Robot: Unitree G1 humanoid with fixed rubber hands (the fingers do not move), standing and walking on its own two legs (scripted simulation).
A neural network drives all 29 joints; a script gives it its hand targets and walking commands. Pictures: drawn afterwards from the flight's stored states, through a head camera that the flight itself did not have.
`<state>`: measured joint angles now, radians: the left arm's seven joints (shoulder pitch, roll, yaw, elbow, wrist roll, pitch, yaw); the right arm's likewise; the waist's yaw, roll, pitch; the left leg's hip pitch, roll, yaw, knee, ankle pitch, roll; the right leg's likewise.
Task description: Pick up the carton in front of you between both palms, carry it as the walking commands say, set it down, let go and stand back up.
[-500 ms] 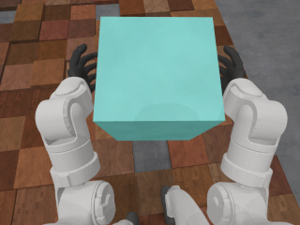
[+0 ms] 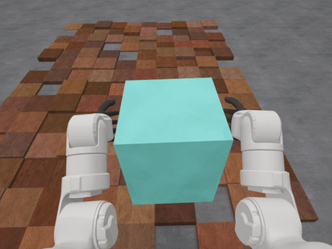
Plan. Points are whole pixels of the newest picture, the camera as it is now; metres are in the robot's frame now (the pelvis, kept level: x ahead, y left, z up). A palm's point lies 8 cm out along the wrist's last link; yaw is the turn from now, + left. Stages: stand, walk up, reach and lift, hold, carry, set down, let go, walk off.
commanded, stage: carry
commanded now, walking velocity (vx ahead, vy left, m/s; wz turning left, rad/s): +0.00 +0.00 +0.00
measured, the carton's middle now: (170, 143) +0.37 +0.01 +0.07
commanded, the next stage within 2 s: none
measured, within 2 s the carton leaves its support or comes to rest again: neither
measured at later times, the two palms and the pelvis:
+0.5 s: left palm (96, 137) +0.34 +0.17 +0.13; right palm (233, 138) +0.34 -0.13 +0.13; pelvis +0.00 +0.02 +0.00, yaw +0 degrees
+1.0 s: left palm (95, 140) +0.34 +0.17 +0.13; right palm (233, 141) +0.33 -0.12 +0.13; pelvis -0.01 +0.03 +0.00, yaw +0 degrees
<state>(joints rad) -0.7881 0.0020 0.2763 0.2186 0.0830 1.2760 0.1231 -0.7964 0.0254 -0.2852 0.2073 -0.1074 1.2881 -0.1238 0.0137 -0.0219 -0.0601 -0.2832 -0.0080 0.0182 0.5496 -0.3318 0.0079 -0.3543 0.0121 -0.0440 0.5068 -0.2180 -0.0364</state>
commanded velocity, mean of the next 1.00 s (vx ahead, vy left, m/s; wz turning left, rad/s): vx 0.00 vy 0.00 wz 0.00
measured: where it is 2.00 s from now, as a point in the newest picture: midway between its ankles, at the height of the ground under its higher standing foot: outside the picture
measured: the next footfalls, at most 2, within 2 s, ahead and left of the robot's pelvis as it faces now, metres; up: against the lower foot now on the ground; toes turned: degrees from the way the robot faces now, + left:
none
